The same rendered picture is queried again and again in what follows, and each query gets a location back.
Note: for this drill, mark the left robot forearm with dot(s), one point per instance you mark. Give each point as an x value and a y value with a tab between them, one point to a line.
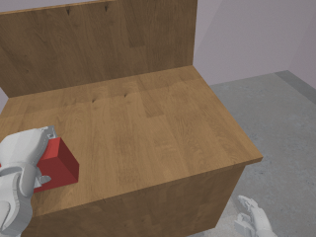
17	184

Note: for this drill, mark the sponge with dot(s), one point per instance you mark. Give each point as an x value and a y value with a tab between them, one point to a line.
59	164

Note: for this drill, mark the left robot hand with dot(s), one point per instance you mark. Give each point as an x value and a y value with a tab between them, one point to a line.
27	147

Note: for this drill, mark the right robot hand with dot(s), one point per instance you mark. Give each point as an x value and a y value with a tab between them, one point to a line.
248	225

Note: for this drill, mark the table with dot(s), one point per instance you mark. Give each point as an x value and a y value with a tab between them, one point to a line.
159	155

